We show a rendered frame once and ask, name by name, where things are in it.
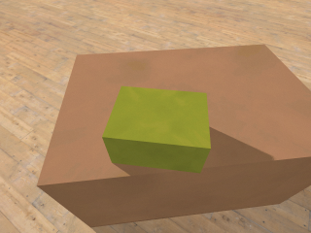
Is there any pedestal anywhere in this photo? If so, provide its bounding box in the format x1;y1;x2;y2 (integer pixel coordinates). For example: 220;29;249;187
37;44;311;228

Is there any carton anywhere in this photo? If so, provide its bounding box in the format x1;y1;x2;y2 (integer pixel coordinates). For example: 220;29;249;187
102;85;211;174

